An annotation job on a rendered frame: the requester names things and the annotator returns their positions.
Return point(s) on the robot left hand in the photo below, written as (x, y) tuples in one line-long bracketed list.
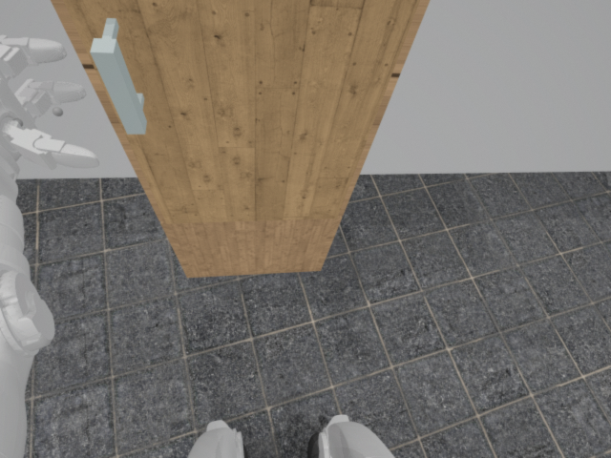
[(31, 101)]

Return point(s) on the cupboard door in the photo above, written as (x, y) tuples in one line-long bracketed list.
[(256, 109)]

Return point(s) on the handle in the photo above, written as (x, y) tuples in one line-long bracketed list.
[(110, 63)]

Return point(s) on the right robot shin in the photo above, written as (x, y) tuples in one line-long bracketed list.
[(337, 419)]

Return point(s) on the robot right thigh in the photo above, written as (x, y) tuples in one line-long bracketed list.
[(351, 440)]

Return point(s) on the robot left upper arm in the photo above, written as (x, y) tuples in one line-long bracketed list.
[(26, 325)]

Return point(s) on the left robot forearm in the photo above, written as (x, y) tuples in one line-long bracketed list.
[(11, 219)]

